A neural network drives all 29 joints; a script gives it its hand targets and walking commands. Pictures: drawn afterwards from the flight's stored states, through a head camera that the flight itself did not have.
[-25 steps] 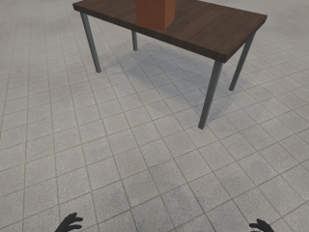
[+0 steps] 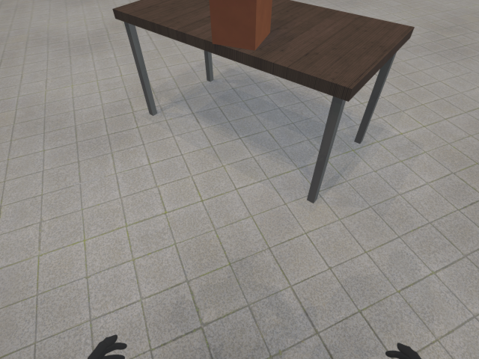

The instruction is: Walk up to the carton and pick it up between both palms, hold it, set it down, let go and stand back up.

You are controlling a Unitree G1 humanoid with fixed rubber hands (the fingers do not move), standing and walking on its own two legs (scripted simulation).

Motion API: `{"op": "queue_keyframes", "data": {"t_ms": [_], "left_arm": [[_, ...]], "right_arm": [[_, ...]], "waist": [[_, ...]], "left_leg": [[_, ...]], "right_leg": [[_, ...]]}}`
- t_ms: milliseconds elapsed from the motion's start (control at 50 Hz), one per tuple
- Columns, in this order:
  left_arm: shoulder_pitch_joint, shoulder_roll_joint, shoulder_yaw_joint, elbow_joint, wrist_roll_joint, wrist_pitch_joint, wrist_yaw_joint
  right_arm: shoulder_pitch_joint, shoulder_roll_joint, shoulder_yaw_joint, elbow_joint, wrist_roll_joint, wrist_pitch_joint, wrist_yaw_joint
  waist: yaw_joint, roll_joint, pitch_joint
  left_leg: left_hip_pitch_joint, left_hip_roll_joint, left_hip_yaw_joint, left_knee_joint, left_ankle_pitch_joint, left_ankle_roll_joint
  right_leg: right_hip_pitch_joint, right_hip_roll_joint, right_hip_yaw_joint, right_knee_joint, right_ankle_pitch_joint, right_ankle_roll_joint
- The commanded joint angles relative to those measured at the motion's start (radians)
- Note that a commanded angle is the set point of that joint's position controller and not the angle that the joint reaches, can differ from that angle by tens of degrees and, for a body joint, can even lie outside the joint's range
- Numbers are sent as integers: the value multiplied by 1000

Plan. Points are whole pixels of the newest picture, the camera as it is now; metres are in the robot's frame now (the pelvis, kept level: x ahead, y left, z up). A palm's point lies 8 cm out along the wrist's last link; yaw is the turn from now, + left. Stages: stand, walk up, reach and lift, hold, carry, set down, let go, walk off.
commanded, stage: stand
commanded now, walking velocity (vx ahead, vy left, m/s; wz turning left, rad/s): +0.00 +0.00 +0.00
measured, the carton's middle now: (242, 7) +1.42 +0.05 +0.06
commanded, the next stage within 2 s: walk up in 0.44 s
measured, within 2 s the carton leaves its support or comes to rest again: neither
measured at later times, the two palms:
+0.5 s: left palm out of the picture +0.11 +0.26 -0.10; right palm out of the picture +0.11 -0.28 -0.10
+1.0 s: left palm out of the picture +0.13 +0.37 -0.12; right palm out of the picture +0.12 -0.25 -0.08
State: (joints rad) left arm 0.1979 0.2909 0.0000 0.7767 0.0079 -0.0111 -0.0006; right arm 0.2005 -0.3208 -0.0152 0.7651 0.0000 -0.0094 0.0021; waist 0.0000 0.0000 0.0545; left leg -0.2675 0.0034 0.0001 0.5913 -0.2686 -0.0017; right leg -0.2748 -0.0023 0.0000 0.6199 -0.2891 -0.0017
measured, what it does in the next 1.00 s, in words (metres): steps to the left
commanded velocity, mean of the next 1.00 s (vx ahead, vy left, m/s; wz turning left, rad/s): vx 0.00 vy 0.00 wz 0.00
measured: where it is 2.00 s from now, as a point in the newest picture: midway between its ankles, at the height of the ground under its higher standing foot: (200, 309)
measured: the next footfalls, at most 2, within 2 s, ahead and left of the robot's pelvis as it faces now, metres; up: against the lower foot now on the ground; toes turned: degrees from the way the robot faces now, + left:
left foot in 1.02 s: +0.20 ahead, +0.18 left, +0.00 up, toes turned -8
right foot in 1.58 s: +0.32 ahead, +0.03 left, +0.00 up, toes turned -32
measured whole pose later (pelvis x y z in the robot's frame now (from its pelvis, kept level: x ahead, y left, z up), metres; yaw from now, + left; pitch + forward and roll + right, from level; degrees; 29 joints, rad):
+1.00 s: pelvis +0.07 +0.08 -0.01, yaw -8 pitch -4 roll -2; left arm 0.39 0.36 0.00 0.81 0.03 -0.02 0.01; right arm 0.22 -0.41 -0.13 0.78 0.00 0.00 0.07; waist 0.00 0.01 0.10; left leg -0.39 0.04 0.00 0.80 -0.44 0.00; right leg -0.18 0.00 0.17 0.59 -0.38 -0.03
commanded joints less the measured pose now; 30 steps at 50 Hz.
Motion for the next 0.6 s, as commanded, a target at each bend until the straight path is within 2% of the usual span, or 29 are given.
{"op": "queue_keyframes", "data": {"t_ms": [0,20,100,140,200,240,280,300,340,420,440,460,480,520,560,580], "left_arm": [[-74,240,67,-49,-17,-37,4],[-74,240,69,-45,-16,-36,4],[-74,248,70,-42,-18,-40,2],[-78,248,69,-31,-17,-37,3],[-76,230,63,-34,-16,-39,1],[-91,241,66,-34,-13,-39,3],[-77,231,62,-28,-20,-38,4],[-77,224,62,-29,-20,-39,2],[-68,225,58,-26,-19,-37,2],[-75,240,65,-26,-19,-37,2],[-86,229,63,-22,-19,-36,1],[-91,225,60,-24,-20,-36,1],[-80,223,59,-24,-15,-38,2],[-84,254,69,-23,-14,-35,3],[-81,232,62,-15,-16,-37,3],[-81,239,64,-16,-17,-37,2]], "right_arm": [[-73,-204,-52,-20,6,-39,7],[-62,-196,-54,-16,11,-41,5],[-55,-212,-53,-1,4,-42,3],[-53,-201,-53,2,3,-43,5],[-61,-204,-52,4,8,-40,3],[-72,-209,-54,7,4,-42,4],[-60,-207,-47,10,6,-44,5],[-52,-213,-53,16,9,-43,1],[-55,-204,-49,16,7,-39,3],[-64,-217,-51,28,9,-40,2],[-67,-208,-53,23,8,-39,2],[-77,-225,-57,24,4,-42,2],[-79,-221,-57,21,5,-41,3],[-61,-217,-58,28,9,-41,3],[-51,-211,-51,32,8,-40,4],[-41,-209,-51,43,9,-41,3]], "waist": [[3,-46,-101],[-4,-82,-93],[0,-61,-104],[-15,-48,-74],[-5,-75,-90],[-12,-53,-88],[-11,-51,-98],[-6,-67,-93],[-6,-48,-86],[3,-79,-89],[-4,-84,-70],[-3,-53,-77],[6,-66,-79],[-7,-89,-74],[-6,-66,-72],[-11,-74,-71]], "left_leg": [[79,117,-108,-182,60,35],[77,112,-102,-177,53,32],[88,116,-100,-171,71,32],[81,118,-102,-178,63,31],[84,120,-106,-185,59,34],[85,121,-100,-186,71,33],[92,125,-107,-188,87,32],[87,122,-109,-181,70,34],[90,121,-104,-194,63,34],[84,115,-111,-202,55,33],[82,116,-111,-201,48,31],[88,118,-109,-197,50,35],[84,123,-116,-206,53,38],[83,115,-103,-198,46,29],[86,119,-109,-197,44,33],[89,116,-100,-200,65,28]], "right_leg": [[59,-117,130,-227,71,-33],[43,-119,137,-246,42,-36],[51,-119,131,-236,89,-35],[29,-122,143,-239,84,-36],[46,-124,135,-243,84,-38],[45,-120,134,-233,115,-32],[53,-122,131,-239,99,-34],[49,-121,130,-242,103,-34],[52,-116,131,-237,90,-33],[50,-119,133,-257,52,-35],[27,-122,138,-263,37,-34],[31,-119,136,-262,53,-30],[46,-119,129,-262,56,-33],[26,-120,144,-273,25,-37],[32,-126,143,-284,29,-31],[34,-122,143,-266,38,-31]]}}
